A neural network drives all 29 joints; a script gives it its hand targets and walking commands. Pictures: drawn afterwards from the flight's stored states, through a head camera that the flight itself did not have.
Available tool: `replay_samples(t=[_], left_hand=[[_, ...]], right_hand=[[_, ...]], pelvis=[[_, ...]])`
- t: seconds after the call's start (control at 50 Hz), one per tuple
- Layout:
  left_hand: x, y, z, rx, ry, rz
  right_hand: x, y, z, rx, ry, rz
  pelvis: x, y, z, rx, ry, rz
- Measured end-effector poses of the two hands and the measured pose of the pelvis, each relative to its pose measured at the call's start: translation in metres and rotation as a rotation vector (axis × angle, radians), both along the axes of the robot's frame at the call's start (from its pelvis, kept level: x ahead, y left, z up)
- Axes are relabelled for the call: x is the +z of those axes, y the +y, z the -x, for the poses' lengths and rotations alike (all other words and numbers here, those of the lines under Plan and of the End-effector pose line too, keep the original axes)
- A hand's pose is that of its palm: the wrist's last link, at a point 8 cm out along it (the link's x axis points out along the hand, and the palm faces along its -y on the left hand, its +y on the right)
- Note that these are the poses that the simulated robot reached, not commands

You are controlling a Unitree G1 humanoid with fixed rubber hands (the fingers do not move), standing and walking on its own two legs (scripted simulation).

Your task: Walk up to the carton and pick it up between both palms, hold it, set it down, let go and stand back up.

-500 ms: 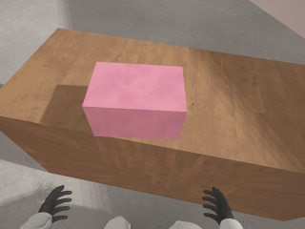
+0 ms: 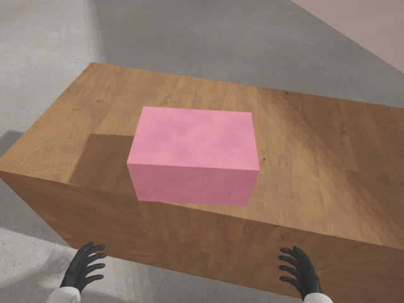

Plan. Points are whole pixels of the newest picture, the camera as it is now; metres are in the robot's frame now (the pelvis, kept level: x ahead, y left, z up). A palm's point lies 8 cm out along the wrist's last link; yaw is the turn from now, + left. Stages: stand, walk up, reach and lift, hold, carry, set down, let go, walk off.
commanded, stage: reach and lift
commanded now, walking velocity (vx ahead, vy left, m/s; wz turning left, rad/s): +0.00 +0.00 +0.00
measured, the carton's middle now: (194, 156) +0.48 +0.05 -0.04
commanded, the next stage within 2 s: none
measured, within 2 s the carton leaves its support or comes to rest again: neither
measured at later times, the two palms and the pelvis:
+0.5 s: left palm (68, 256) +0.21 +0.29 -0.04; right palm (310, 257) +0.23 -0.20 -0.04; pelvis +0.03 +0.01 +0.00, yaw +0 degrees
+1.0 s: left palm (72, 215) +0.28 +0.29 +0.00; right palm (306, 225) +0.28 -0.19 -0.02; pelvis +0.01 +0.01 -0.01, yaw +1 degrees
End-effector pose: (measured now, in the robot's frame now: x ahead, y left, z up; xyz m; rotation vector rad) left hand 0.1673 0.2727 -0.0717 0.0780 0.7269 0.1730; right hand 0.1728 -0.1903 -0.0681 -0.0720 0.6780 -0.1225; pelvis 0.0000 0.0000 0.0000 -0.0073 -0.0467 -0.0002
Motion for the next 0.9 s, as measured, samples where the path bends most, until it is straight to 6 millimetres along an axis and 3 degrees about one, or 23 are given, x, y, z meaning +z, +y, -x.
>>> replay_samples(t=[0.16,0.42,0.9], left_hand=[[0.017,0.002,-0.025,-0.027,-0.096,-0.007],[0.030,0.014,-0.036,-0.024,-0.217,-0.019],[0.060,0.020,-0.096,-0.029,-0.446,0.005]], right_hand=[[0.011,0.007,-0.026,0.001,-0.077,-0.021],[0.022,-0.006,-0.048,-0.014,-0.188,-0.024],[0.044,-0.004,-0.095,-0.031,-0.392,-0.077]], pelvis=[[0.004,0.004,-0.016,-0.001,-0.002,0.002],[0.005,0.006,-0.032,0.003,0.017,0.005],[-0.006,0.006,-0.014,0.014,0.061,0.004]])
